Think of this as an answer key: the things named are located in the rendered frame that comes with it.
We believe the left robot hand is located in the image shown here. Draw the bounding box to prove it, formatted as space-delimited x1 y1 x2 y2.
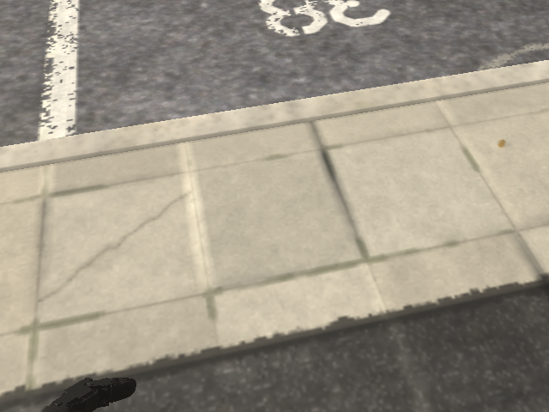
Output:
40 378 136 412

